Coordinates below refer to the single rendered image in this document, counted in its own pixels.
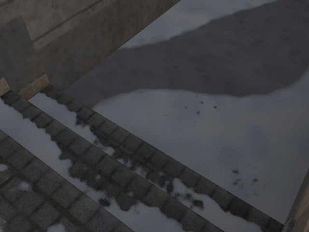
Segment stairs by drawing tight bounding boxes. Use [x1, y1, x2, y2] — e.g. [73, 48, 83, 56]
[0, 84, 284, 232]

